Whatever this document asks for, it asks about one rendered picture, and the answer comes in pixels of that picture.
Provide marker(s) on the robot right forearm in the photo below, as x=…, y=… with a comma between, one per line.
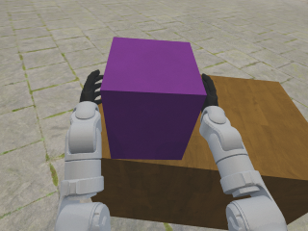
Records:
x=238, y=176

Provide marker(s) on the robot left forearm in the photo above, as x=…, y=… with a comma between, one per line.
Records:
x=82, y=154

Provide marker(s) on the left robot hand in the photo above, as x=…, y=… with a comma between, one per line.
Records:
x=89, y=92

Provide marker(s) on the carton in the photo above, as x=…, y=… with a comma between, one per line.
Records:
x=152, y=94

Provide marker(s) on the robot left upper arm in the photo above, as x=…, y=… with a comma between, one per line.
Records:
x=89, y=216

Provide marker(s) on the pedestal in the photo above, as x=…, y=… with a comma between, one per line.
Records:
x=188, y=191

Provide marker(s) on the robot right upper arm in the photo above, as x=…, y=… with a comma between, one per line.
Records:
x=256, y=213

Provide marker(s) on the right robot hand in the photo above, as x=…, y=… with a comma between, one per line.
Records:
x=211, y=98

